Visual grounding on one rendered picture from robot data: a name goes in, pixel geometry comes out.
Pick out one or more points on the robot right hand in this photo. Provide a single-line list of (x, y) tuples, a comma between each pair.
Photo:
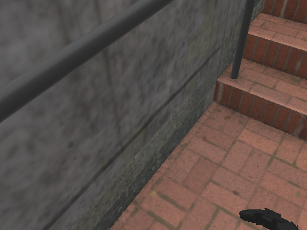
[(268, 218)]

